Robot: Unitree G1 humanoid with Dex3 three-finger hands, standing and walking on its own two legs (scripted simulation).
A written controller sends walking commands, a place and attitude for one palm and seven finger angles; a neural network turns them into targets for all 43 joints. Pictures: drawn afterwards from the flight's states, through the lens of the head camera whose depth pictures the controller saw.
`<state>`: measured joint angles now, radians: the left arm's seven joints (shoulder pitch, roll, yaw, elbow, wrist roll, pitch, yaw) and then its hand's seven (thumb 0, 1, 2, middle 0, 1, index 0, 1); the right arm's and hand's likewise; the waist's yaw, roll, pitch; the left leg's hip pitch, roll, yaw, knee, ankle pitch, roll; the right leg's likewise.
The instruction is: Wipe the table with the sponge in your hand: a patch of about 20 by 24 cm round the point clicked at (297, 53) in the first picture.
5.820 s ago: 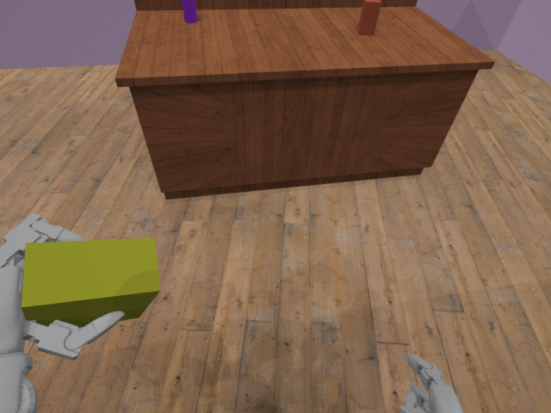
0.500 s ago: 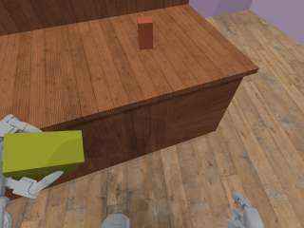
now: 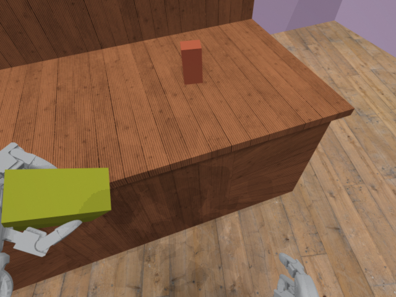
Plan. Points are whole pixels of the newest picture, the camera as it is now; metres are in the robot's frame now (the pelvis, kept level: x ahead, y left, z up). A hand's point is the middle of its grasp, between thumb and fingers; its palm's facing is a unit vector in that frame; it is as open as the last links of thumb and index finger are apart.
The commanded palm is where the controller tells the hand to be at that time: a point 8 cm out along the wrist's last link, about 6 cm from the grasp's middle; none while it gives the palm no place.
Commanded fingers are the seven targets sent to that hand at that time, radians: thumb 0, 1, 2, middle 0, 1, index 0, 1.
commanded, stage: take the last steps up to it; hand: left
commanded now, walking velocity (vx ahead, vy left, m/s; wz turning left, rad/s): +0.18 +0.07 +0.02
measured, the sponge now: (71, 199) +0.22 +0.20 +0.16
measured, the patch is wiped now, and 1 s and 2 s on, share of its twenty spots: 0.00 0.00 0.00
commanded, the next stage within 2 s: come to a stop and stand still in 0.24 s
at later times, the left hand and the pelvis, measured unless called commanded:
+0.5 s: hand (46, 155) +0.29 +0.26 +0.18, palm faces +0.40 -0.82 -0.40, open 10.3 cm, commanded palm +0.23 +0.29 +0.19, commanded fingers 0.00 0.10 1.30 -1.20 -1.60 -1.20 -1.60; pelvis +0.07 +0.01 +0.01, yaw +0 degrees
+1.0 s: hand (79, 191) +0.24 +0.20 +0.15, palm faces +0.29 -0.86 -0.42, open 10.3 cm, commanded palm +0.19 +0.25 +0.19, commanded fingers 0.00 0.10 1.30 -1.20 -1.60 -1.20 -1.60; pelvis +0.03 -0.03 +0.01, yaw -1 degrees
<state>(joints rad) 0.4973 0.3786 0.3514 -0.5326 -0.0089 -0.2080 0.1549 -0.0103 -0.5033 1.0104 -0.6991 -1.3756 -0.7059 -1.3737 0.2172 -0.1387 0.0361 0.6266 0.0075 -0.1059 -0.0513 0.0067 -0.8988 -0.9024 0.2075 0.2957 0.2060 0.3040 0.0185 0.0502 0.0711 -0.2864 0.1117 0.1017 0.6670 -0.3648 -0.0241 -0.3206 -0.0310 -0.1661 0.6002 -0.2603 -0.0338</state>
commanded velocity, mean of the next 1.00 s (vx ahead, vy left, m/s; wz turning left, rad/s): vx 0.01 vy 0.00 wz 0.00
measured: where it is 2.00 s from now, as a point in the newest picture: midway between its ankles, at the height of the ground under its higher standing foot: outside the picture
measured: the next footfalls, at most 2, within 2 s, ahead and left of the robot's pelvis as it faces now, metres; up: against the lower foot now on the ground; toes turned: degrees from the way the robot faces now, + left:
left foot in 0.38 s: +0.14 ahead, +0.10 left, +0.00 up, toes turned -3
right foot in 0.74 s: +0.10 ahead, -0.11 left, +0.00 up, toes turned +1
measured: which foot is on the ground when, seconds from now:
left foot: up 0.00-0.36, down 0.38-1.00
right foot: down 0.00-0.40, up 0.42-0.72, down 0.74-1.00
